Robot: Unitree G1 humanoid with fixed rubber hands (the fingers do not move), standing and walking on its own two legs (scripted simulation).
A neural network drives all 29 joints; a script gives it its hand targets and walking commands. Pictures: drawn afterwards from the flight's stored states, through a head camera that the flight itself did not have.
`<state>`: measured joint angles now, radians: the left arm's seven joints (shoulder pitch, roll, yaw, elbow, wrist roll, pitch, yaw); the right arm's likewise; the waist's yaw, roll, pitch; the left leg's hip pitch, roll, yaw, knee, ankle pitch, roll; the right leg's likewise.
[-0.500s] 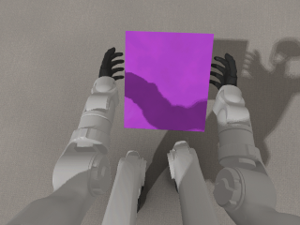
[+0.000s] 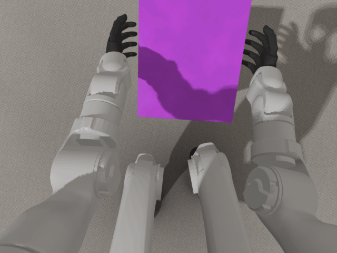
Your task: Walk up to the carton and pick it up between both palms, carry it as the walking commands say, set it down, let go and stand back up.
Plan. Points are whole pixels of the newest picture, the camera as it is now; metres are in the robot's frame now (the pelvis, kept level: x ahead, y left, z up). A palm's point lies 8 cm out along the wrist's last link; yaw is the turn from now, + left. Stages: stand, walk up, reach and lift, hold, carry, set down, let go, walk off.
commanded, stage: set down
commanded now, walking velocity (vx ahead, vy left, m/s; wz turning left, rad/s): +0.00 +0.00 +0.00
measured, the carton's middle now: (187, 62) +0.52 -0.08 -0.21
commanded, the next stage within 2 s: none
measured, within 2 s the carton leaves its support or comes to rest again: neither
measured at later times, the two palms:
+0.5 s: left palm (126, 58) +0.55 +0.07 -0.20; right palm (248, 72) +0.48 -0.23 -0.20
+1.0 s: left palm (127, 58) +0.57 +0.07 -0.26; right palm (240, 73) +0.49 -0.23 -0.25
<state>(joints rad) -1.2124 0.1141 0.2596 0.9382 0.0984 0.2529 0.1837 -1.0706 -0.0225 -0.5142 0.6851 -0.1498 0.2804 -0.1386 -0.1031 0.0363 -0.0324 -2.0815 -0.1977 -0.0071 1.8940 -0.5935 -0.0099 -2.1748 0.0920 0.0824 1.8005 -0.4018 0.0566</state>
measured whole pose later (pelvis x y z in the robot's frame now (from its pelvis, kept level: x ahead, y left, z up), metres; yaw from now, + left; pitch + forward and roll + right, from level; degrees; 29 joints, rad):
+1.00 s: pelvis +0.01 +0.00 -0.08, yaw +0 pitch +39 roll -2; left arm -1.54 0.29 0.02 1.21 -0.04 0.18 0.15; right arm -1.30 -0.19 -0.41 0.95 0.01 0.19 -0.10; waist -0.14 0.03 0.31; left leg -2.20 -0.20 0.00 2.21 -0.68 0.01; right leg -2.27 0.03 0.00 2.10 -0.51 0.04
